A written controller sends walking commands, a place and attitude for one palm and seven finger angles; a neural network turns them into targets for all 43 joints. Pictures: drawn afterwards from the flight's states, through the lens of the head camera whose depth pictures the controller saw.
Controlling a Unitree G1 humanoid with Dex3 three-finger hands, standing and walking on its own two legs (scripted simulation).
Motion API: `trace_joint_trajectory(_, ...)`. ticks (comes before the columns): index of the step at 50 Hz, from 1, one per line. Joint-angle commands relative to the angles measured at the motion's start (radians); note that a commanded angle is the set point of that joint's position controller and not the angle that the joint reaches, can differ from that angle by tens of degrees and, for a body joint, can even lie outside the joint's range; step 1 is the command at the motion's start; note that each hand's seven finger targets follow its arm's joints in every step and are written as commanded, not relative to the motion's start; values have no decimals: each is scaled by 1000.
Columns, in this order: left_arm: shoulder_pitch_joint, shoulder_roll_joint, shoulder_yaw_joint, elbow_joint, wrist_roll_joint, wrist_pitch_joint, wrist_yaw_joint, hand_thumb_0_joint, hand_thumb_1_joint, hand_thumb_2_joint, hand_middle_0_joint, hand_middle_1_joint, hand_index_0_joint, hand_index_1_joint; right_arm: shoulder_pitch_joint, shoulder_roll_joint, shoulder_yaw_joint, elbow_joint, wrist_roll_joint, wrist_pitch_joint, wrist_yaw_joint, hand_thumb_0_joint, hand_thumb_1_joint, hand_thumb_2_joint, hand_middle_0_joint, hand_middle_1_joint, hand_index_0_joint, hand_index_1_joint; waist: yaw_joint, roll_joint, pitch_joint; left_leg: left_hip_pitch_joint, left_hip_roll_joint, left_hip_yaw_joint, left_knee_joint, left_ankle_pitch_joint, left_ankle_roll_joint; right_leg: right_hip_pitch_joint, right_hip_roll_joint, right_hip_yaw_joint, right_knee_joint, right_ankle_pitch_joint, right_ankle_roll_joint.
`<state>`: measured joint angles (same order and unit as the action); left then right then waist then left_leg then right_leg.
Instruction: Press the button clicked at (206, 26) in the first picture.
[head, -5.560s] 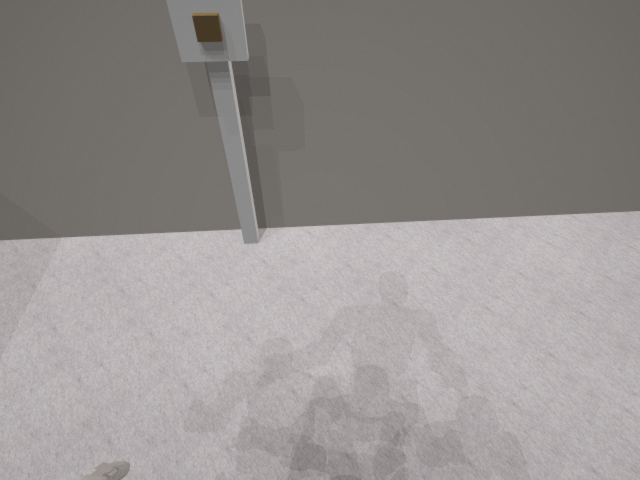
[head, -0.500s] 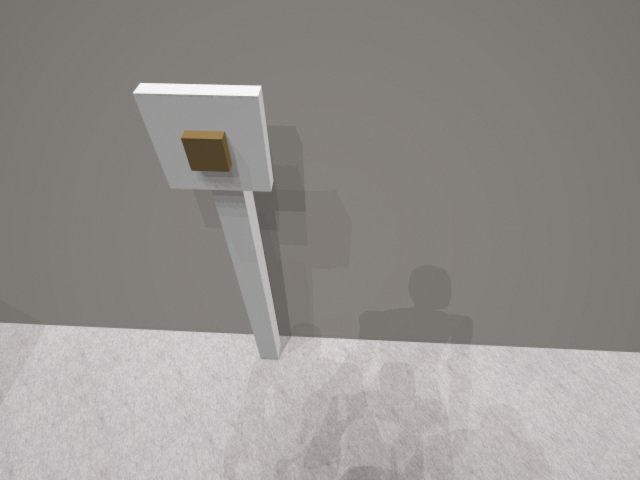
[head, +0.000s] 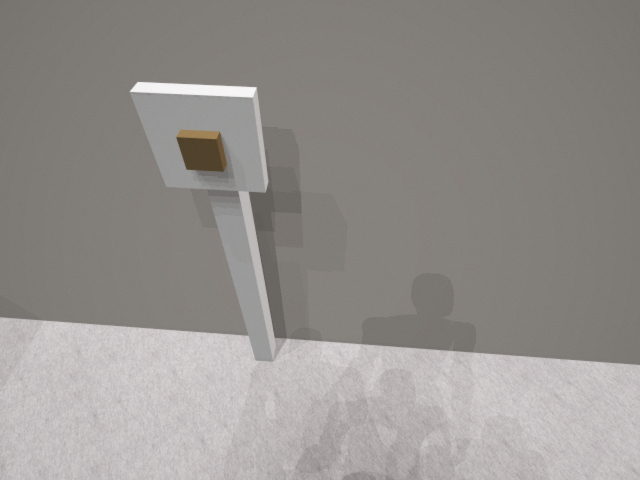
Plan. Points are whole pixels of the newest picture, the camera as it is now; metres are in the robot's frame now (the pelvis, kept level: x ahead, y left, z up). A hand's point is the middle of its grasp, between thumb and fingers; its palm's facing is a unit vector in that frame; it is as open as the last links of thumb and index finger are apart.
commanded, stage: shuffle to correct the standing spot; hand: left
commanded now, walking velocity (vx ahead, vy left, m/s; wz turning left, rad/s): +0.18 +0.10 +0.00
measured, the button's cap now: (203, 149) +0.56 +0.23 +0.11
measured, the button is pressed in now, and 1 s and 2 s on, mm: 0 0 0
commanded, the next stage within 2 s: come to a stop and stand still in 0.26 s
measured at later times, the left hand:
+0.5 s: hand out of the picture +0.08 +0.20 -0.17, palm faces +0.11 -0.97 -0.22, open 7.3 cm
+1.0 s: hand out of the picture +0.12 +0.19 -0.17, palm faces +0.06 -0.97 -0.23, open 7.4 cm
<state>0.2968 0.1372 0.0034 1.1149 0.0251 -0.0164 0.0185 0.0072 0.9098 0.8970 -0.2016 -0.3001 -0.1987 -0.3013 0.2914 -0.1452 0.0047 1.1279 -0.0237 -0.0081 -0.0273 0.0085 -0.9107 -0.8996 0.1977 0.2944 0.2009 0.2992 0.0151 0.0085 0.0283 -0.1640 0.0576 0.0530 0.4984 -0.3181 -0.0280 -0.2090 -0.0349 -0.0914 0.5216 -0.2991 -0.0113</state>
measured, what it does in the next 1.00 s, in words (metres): steps on the spot: right foot, then left foot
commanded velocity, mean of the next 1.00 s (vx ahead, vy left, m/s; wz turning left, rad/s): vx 0.00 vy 0.01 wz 0.00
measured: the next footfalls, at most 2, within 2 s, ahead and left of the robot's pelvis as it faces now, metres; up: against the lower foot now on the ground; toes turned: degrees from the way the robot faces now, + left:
right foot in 0.36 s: +0.10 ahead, -0.07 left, +0.00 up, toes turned -3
left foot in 0.58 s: +0.13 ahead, +0.15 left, +0.00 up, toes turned +4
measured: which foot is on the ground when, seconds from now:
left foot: down 0.00-0.36, up 0.38-0.56, down 0.58-1.00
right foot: down 0.00-0.16, up 0.18-0.34, down 0.36-1.00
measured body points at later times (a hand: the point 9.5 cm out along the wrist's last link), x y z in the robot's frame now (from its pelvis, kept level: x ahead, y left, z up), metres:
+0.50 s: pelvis +0.08 +0.02 +0.00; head +0.10 +0.01 +0.45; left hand +0.07 +0.25 -0.15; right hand +0.05 -0.19 -0.17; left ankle +0.03 +0.14 -0.69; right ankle +0.06 -0.07 -0.74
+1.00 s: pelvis +0.10 +0.01 -0.01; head +0.12 +0.00 +0.44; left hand +0.11 +0.25 -0.15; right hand +0.17 -0.21 -0.17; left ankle +0.11 +0.16 -0.74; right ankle +0.06 -0.07 -0.74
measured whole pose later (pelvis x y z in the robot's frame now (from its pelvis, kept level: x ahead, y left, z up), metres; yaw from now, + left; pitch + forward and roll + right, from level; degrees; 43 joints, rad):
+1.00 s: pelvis +0.10 +0.01 -0.01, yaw +1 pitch +0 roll +1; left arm 0.27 0.16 0.02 1.02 0.03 0.00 0.03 0.01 0.91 0.90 -0.20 -0.30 -0.20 -0.30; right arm 0.16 -0.15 -0.04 1.03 -0.02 0.02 -0.04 0.01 -0.91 -0.90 0.20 0.29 0.20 0.30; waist 0.01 0.00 0.04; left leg -0.29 0.05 0.06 0.55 -0.27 -0.03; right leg -0.23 -0.01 -0.09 0.60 -0.38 -0.05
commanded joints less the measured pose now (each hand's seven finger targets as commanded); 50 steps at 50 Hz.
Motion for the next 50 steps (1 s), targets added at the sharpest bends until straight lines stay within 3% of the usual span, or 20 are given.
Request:
trace_joint_trajectory(1, 111, 162, 48, -32, -2, 0, 10, 0, 900, 900, -200, -300, -200, -300, 55, -49, -14, -48, -2, -1, 11, 0, -900, -900, 200, 300, 200, 300, 16, -157, 123, -197, -26, 44, 93, -85, 41, -22, -193, 271, -277, -289, -113)
trace_joint_trajectory(3, 113, 166, 58, -47, 1, -1, 12, 0, 900, 900, -200, -300, -200, -300, 65, -47, -17, -57, -2, -3, 14, 0, -900, -900, 200, 300, 200, 300, 9, -153, 131, -197, -16, 40, 129, -84, 47, -52, -226, 297, -294, -309, -140)
trace_joint_trajectory(5, 74, 153, 64, -66, 2, -3, 9, 0, 900, 900, -200, -300, -200, -300, 123, -38, -16, -48, -2, -14, 16, 0, -900, -900, 200, 300, 200, 300, -25, -95, 118, -83, -11, 40, 9, -48, 53, -123, -184, 204, -205, -246, -126)
trace_joint_trajectory(6, 50, 134, 60, -76, 1, 0, 4, 0, 900, 900, -200, -300, -200, -300, 169, -50, -16, -33, -2, -21, 16, 0, -900, -900, 200, 300, 200, 300, -40, 8, 111, -28, -4, 5, -59, -6, 62, -152, -116, 118, -98, -205, -95)
trace_joint_trajectory(8, 9, 67, 48, -108, 2, -2, -4, 0, 900, 900, -200, -300, -200, -300, 262, -131, -35, -4, -5, -28, 3, 0, -900, -900, 200, 300, 200, 300, -68, 297, 108, 45, 181, -248, -204, 58, 162, -276, 24, -59, 212, -198, -35)
trace_joint_trajectory(9, -27, 56, 40, -128, 6, -10, -4, 0, 900, 900, -200, -300, -200, -300, 284, -129, -34, -2, -6, -32, -5, 0, -900, -900, 200, 300, 200, 300, -76, 282, 129, 95, 232, -331, -220, 192, 225, -381, 33, -38, 326, -276, -40)
trace_joint_trajectory(11, -66, 38, 38, -138, -3, -23, -9, 0, 900, 900, -200, -300, -200, -300, 259, -117, -30, -16, -11, -41, -8, 0, -900, -900, 200, 300, 200, 300, -65, 174, 104, 121, 256, -313, -168, 457, 274, -404, -6, 9, 417, -292, -52)
trace_joint_trajectory(16, 115, 34, 53, -78, -2, -30, -22, 0, 900, 900, -200, -300, -200, -300, 136, -113, -31, -45, 2, -46, -10, 0, -900, -900, 200, 300, 200, 300, 53, 61, 13, -138, 101, -86, 8, 283, 158, 91, 12, -23, 7, 27, -44)
trace_joint_trajectory(17, 225, 108, 70, -47, 3, -42, -13, 0, 900, 900, -200, -300, -200, -300, 128, -81, -27, -61, 14, -50, -4, 0, -900, -900, 200, 300, 200, 300, 98, -126, -33, -308, 20, -14, 196, 128, 113, 296, -140, 194, -72, 62, -90)
trace_joint_trajectory(18, 323, 201, 90, -20, -3, -46, -2, 0, 900, 900, -200, -300, -200, -300, 92, -45, -26, -101, 14, -56, 4, 0, -900, -900, 200, 300, 200, 300, 120, -319, -48, -500, -69, 66, 444, -246, 70, 387, -398, 537, -218, 196, -204)
trace_joint_trajectory(19, 325, 211, 85, -24, -8, -39, 4, 0, 900, 900, -200, -300, -200, -300, 44, -73, -36, -118, 5, -48, 3, 0, -900, -900, 200, 300, 200, 300, 117, -189, -20, -522, -38, -15, 594, -308, 54, 302, -448, 598, -253, 191, -293)
trace_joint_trajectory(22, 97, 109, 59, -74, 5, -32, 24, 0, 900, 900, -200, -300, -200, -300, 40, -21, -34, -92, 4, -14, 14, 0, -900, -900, 200, 300, 200, 300, 5, -151, 93, -399, 35, -52, 543, -175, 34, 11, -330, 302, -235, 368, -229)
trace_joint_trajectory(25, 32, 120, 50, -92, 5, -22, 23, 0, 900, 900, -200, -300, -200, -300, 98, 34, -16, -58, 14, -6, 14, 0, -900, -900, 200, 300, 200, 300, -32, -141, 36, -137, -23, 33, 201, -11, 16, -82, -199, 91, -151, 499, -150)
trace_joint_trajectory(27, 26, 125, 47, -86, -7, -11, 22, 0, 900, 900, -200, -300, -200, -300, 138, 24, -18, -35, 16, -10, 10, 0, -900, -900, 200, 300, 200, 300, -46, -100, 2, 6, -29, 46, -24, 222, 6, -86, -135, 48, -48, 380, -89)
trace_joint_trajectory(29, 92, 88, 43, -88, -15, 10, 22, 0, 900, 900, -200, -300, -200, -300, 106, -79, -31, -61, 12, -23, -2, 0, -900, -900, 200, 300, 200, 300, -6, 87, -23, 19, 146, -120, -77, 610, 79, -96, -59, 34, 25, 111, -8)
trace_joint_trajectory(34, 98, 74, 38, -80, -11, 25, 24, 0, 900, 900, -200, -300, -200, -300, 16, -135, -49, -100, 9, -16, -27, 0, -900, -900, 200, 300, 200, 300, -3, 190, -58, 61, 230, -167, -87, 966, 181, -90, -24, 38, 148, -118, 10)
trace_joint_trajectory(38, 95, 81, 47, -98, -2, 25, 18, 0, 900, 900, -200, -300, -200, -300, -23, -167, -75, -131, 8, 1, -28, 0, -900, -900, 200, 300, 200, 300, -4, 120, -100, 86, 210, -129, -23, 866, 167, -77, -19, 48, 56, -7, 5)
trace_joint_trajectory(42, 92, 138, 53, -117, 8, 11, 22, 0, 900, 900, -200, -300, -200, -300, -63, -90, -66, -161, 9, 20, -16, 0, -900, -900, 200, 300, 200, 300, -5, -157, -98, -84, 29, 11, 99, 290, 38, 21, -158, 190, -40, 590, -52)
trace_joint_trajectory(44, 66, 147, 46, -125, 4, 8, 23, 0, 900, 900, -200, -300, -200, -300, -76, -56, -54, -159, 11, 26, -8, 0, -900, -900, 200, 300, 200, 300, -8, -185, -61, -144, -15, 7, 125, 14, 19, 22, -212, 222, -75, 648, -112)
trace_joint_trajectory(50, 22, 123, 35, -127, -9, 5, 20, 0, 900, 900, -200, -300, -200, -300, -52, -89, -41, -105, 9, 4, -6, 0, -900, -900, 200, 300, 200, 300, -7, 11, -44, -2, 68, -62, -36, 382, 47, -39, -80, 111, -61, 297, -25)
